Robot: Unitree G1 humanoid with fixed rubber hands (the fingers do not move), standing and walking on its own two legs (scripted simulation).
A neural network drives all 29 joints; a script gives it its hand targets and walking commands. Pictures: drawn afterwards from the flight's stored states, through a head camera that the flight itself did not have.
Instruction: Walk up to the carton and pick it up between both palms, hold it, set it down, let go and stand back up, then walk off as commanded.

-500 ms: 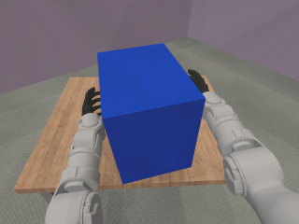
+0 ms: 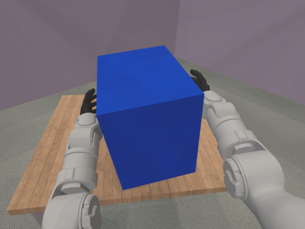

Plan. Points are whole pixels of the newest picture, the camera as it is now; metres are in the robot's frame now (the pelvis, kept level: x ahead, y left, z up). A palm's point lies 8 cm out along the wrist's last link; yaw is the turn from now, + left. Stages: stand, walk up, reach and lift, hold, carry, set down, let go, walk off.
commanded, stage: reach and lift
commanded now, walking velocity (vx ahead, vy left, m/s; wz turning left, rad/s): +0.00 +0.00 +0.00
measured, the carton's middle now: (145, 112) +0.43 +0.05 +0.14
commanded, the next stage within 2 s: hold in 1.74 s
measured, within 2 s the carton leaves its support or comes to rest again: neither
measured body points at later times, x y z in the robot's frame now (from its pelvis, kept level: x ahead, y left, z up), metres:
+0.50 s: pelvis +0.00 +0.01 +0.00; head -0.08 +0.02 +0.44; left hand +0.38 +0.21 +0.21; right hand +0.41 -0.10 +0.26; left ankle +0.04 +0.14 -0.74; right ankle +0.01 -0.10 -0.74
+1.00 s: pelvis +0.00 +0.01 +0.00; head -0.08 +0.03 +0.44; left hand +0.39 +0.21 +0.23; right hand +0.41 -0.10 +0.28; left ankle +0.04 +0.14 -0.74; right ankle +0.01 -0.10 -0.74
